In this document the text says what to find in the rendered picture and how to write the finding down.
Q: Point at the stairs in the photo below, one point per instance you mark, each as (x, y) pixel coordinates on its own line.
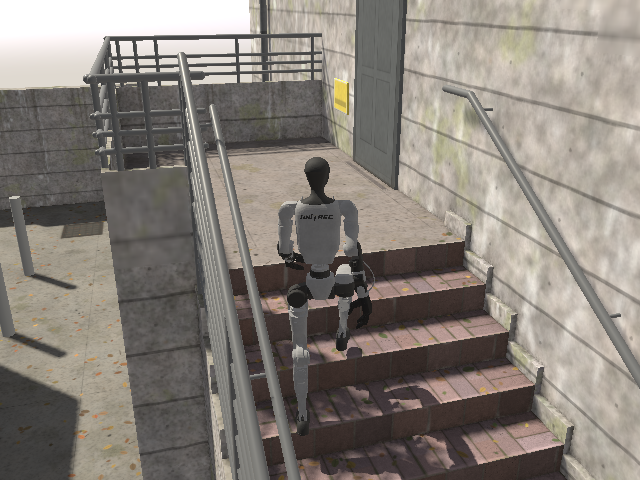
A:
(424, 391)

